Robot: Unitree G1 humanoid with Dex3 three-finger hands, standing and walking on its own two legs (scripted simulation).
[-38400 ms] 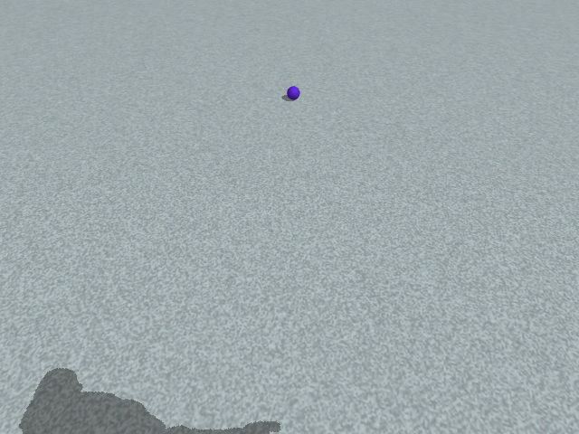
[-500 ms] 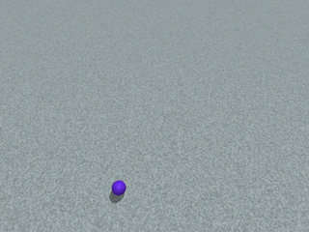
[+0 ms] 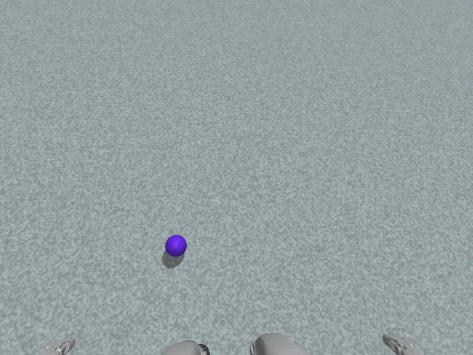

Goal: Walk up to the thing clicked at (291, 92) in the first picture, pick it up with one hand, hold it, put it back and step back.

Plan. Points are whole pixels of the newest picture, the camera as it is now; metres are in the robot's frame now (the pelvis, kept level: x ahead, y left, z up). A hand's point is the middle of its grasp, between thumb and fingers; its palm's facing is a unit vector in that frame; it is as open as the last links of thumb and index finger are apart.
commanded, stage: step back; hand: left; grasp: from above
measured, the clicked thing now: (176, 245) +0.54 +0.20 -0.72
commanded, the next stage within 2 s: none
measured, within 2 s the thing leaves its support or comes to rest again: neither
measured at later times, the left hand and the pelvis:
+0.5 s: hand out of the picture -0.02 +0.24 -0.13, palm faces +0.03 -0.91 -0.41, open 7.4 cm; pelvis -0.13 -0.03 +0.00, yaw +3 degrees
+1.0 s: hand out of the picture -0.24 +0.21 -0.14, palm faces +0.00 -0.91 -0.42, open 7.4 cm; pelvis -0.31 -0.06 -0.01, yaw +0 degrees
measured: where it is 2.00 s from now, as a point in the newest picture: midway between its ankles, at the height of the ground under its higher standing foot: outside the picture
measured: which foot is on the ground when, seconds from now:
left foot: down 0.00-0.22, up 0.24-0.52, down 0.54-0.92, up 0.94-1.00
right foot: up 0.00-0.16, down 0.18-0.56, up 0.58-0.88, down 0.90-1.00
